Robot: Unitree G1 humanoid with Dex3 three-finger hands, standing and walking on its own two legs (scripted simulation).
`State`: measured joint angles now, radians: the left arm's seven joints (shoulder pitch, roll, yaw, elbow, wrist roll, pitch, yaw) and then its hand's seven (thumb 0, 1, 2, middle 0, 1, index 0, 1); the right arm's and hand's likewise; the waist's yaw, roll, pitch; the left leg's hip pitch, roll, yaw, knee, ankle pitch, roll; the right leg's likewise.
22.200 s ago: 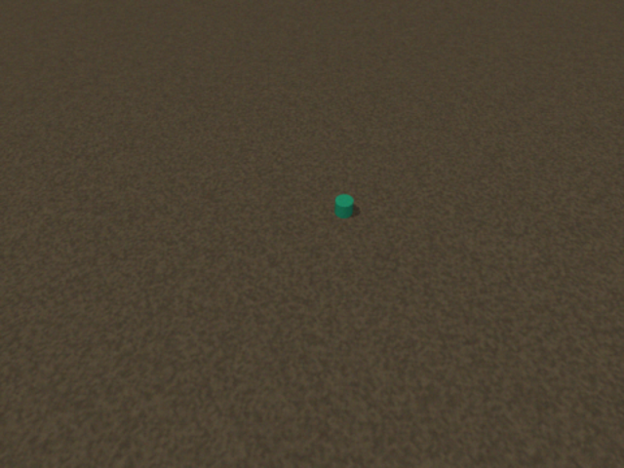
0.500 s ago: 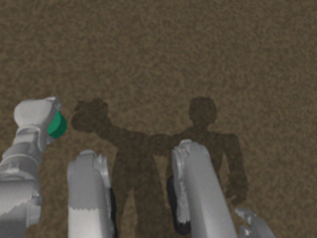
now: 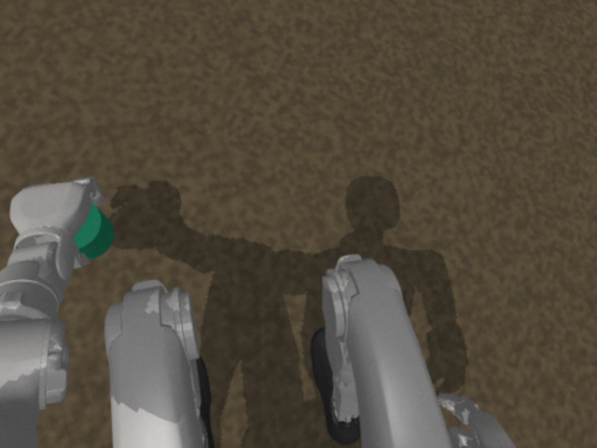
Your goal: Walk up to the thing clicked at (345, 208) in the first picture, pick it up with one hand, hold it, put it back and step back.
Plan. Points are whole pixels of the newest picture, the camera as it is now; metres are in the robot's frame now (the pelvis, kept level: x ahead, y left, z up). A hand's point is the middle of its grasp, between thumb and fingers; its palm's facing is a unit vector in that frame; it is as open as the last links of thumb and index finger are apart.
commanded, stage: lower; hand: left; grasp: from above
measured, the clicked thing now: (78, 229) +0.42 +0.29 -0.21
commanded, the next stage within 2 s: rest in 0.18 s
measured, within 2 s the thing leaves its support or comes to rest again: rests again in 0.74 s
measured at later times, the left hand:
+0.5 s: hand (93, 235) +0.42 +0.28 -0.24, palm faces -0.47 -0.10 -0.88, open 10.5 cm
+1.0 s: hand (98, 236) +0.42 +0.28 -0.27, palm faces -0.46 -0.12 -0.88, open 10.5 cm
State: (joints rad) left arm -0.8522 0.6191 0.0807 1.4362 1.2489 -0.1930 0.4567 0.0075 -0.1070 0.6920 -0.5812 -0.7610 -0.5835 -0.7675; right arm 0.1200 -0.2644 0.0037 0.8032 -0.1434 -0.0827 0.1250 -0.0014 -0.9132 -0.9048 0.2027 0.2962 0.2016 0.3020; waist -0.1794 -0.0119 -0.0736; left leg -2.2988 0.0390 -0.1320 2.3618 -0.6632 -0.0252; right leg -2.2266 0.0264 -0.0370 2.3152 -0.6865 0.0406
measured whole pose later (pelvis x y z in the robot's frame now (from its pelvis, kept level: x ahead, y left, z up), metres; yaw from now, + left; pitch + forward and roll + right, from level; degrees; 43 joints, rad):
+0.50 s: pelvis +0.01 +0.00 -0.03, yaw -2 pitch +32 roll -7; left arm -0.86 0.69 0.16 1.53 1.27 -0.21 0.56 0.01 -0.10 0.70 -0.57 -0.77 -0.57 -0.77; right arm 0.08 -0.27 0.06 0.81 -0.21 -0.12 0.17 0.00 -0.90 -0.90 0.20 0.30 0.20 0.30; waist -0.23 -0.04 0.01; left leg -2.36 0.04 -0.18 2.49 -0.70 -0.04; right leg -2.29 0.04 -0.07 2.42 -0.70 0.05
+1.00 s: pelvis +0.01 +0.00 -0.05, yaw -5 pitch +29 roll -9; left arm -0.87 0.78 0.20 1.66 1.30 -0.25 0.65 0.01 -0.09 0.69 -0.57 -0.77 -0.57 -0.77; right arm 0.06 -0.29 0.12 0.82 -0.28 -0.17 0.24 0.00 -0.90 -0.90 0.20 0.30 0.20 0.30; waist -0.27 -0.07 0.06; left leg -2.38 0.03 -0.23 2.57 -0.71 -0.05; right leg -2.29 0.06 -0.10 2.47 -0.70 0.05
